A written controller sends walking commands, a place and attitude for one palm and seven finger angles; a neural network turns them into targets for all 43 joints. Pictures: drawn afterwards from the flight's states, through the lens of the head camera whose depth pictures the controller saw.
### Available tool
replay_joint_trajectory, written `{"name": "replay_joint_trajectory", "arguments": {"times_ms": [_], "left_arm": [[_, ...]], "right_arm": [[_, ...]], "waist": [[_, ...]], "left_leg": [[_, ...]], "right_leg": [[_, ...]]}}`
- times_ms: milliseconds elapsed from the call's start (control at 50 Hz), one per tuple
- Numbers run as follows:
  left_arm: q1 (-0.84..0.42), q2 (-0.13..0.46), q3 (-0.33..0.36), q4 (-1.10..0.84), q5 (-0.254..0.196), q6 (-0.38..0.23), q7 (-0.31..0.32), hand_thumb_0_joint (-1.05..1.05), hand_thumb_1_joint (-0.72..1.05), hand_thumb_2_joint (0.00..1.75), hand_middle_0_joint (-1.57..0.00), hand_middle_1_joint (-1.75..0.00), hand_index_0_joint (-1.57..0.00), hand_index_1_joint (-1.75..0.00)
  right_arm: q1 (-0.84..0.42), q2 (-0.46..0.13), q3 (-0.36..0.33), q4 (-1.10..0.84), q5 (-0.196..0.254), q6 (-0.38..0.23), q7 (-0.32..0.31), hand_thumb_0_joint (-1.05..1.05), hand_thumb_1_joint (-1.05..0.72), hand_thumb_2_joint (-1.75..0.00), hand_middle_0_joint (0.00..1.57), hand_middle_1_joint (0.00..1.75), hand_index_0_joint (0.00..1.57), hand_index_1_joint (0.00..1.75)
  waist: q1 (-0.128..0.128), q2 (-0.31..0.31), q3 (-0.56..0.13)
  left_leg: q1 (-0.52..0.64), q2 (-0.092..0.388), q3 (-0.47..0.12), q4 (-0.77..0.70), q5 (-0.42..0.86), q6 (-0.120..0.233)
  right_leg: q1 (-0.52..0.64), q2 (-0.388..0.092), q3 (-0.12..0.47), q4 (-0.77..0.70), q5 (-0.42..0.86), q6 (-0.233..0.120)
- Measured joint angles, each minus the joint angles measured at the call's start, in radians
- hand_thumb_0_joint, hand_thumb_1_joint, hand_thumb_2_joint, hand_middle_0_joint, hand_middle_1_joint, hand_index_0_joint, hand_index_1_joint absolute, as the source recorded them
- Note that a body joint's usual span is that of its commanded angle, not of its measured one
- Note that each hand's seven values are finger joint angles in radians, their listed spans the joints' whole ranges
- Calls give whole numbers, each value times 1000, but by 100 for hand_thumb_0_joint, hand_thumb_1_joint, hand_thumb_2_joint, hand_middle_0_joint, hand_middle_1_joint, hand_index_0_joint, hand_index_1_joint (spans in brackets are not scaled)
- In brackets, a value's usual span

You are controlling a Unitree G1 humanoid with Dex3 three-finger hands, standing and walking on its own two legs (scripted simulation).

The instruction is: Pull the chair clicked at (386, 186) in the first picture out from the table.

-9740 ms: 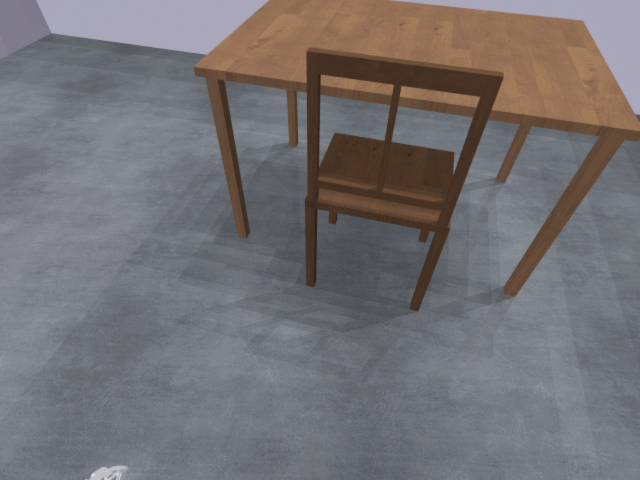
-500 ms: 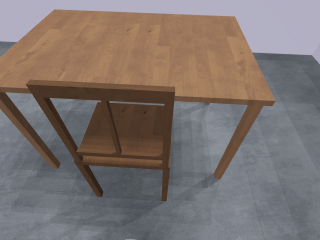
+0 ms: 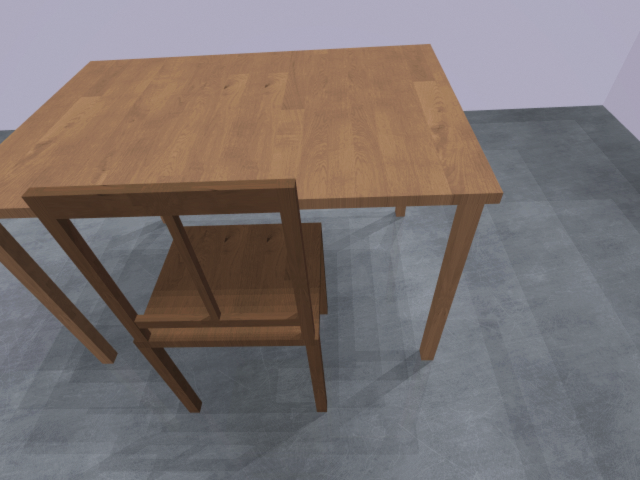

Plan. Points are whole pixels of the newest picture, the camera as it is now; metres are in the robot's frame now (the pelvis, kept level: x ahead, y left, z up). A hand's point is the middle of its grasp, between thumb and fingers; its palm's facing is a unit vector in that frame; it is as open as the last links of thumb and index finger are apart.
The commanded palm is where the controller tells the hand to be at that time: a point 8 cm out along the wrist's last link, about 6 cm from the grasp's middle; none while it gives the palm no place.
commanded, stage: come to a stop and stand still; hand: left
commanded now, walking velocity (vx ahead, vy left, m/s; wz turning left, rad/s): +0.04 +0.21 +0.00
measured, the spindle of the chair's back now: (196, 272) +0.48 +0.28 -0.08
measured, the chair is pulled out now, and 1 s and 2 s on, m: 0.00 0.00 0.00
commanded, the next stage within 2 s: look again from close up in 0.80 s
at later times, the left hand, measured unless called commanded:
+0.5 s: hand out of the picture -0.02 +0.23 -0.18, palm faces +0.11 -0.97 -0.21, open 7.4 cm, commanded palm none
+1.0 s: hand out of the picture +0.00 +0.23 -0.18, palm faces +0.01 -0.98 -0.21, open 7.4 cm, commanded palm none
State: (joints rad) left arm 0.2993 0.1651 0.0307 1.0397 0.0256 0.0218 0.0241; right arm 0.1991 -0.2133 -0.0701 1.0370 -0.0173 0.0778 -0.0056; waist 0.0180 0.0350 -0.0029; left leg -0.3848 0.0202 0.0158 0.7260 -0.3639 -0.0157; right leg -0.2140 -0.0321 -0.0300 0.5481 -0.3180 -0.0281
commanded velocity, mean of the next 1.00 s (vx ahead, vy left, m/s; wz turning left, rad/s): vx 0.00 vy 0.03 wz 0.00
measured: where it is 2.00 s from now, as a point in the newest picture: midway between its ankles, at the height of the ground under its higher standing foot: outside the picture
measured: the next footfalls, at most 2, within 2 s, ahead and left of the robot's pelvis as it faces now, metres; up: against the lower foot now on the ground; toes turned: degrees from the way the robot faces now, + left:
left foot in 0.38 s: +0.05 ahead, +0.13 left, +0.00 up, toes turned +4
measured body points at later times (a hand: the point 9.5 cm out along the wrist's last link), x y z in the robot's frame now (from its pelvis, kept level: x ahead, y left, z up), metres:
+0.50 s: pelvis -0.01 +0.04 +0.00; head -0.01 +0.05 +0.45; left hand -0.03 +0.28 -0.16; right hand +0.05 -0.19 -0.15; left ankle -0.05 +0.16 -0.74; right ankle -0.01 -0.10 -0.74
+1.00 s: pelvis -0.01 +0.06 +0.00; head +0.02 +0.06 +0.45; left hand +0.00 +0.29 -0.16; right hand -0.02 -0.16 -0.16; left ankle -0.05 +0.16 -0.74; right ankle -0.01 -0.10 -0.74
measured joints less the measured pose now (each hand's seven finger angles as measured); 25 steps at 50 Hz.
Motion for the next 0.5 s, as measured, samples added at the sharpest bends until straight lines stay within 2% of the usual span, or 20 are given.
{"name": "replay_joint_trajectory", "arguments": {"times_ms": [80,180,280,360,380,420,500], "left_arm": [[14,-28,-8,12,-5,-10,-9,0,91,89,-20,-30,-20,-30],[-9,-37,-2,4,-4,-25,-1,1,92,89,-20,-30,-21,-30],[-21,-21,8,6,-2,-28,7,1,91,89,-20,-30,-21,-30],[-15,-6,11,32,-9,-13,6,0,91,89,-20,-30,-20,-30],[-12,-4,11,38,-12,-7,6,0,91,89,-20,-30,-20,-30],[-19,10,13,56,-14,7,6,0,91,89,-20,-30,-20,-30],[-20,18,7,77,-11,10,3,0,91,89,-20,-30,-20,-30]], "right_arm": [[48,-15,2,11,1,-18,5,1,-91,-90,20,30,20,30],[79,-20,7,23,5,-18,-6,1,-91,-90,19,30,20,30],[59,-7,16,23,12,-17,-14,1,-91,-90,19,30,20,30],[32,8,27,10,14,-43,-16,1,-91,-90,19,30,20,30],[31,8,29,7,13,-53,-16,1,-91,-90,19,30,20,30],[21,33,36,16,9,-59,-20,1,-91,-90,19,30,20,30],[18,54,50,28,7,-63,-29,1,-93,-90,20,30,20,30]], "waist": [[-7,-5,-8],[-3,-6,28],[16,-20,60],[16,-22,55],[13,-10,47],[13,-37,41],[20,-62,14]], "left_leg": [[22,-18,-6,83,25,-5],[60,-23,-11,86,-24,-26],[109,-25,-4,-28,-64,-30],[203,-16,4,-253,80,-18],[223,-5,-5,-294,105,-1],[226,-16,0,-274,82,14],[250,-23,10,-285,70,18]], "right_leg": [[25,-2,12,-100,62,-6],[18,-10,-4,-129,83,-7],[-1,-27,-10,-113,84,5],[-21,-25,-11,-64,64,29],[-31,-14,-18,-40,51,36],[-28,-26,-12,-20,39,49],[7,-31,-2,-64,57,63]]}}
